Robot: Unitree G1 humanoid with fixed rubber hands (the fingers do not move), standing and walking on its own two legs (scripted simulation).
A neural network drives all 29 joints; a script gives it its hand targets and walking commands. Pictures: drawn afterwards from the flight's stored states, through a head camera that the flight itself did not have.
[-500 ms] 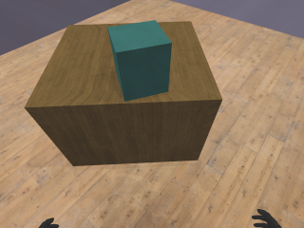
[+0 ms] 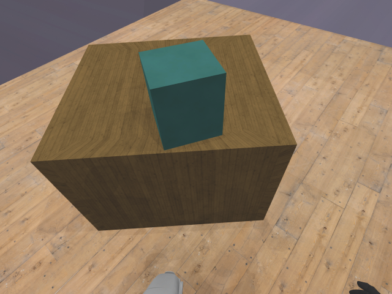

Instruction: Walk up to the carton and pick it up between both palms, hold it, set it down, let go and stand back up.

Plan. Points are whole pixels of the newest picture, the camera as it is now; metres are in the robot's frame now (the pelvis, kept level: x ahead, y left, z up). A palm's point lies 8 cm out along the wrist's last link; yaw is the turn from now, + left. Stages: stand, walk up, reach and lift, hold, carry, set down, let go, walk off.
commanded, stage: walk up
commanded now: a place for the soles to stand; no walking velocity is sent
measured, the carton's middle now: (183, 96) +0.68 +0.08 -0.02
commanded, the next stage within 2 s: none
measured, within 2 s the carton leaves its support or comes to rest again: neither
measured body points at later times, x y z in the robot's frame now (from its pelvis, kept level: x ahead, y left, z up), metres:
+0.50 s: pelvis +0.20 +0.08 +0.00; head +0.22 +0.10 +0.45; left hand +0.27 +0.42 -0.11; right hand +0.22 -0.26 -0.09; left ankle +0.17 +0.18 -0.74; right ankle +0.31 -0.07 -0.69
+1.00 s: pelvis +0.31 +0.06 -0.02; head +0.35 +0.06 +0.43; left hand +0.40 +0.40 -0.11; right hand +0.39 -0.26 -0.13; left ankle +0.35 +0.20 -0.73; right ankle +0.37 -0.04 -0.74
